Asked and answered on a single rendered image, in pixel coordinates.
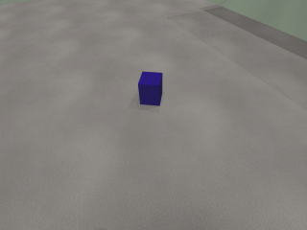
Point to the carton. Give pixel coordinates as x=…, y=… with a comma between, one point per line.
x=150, y=88

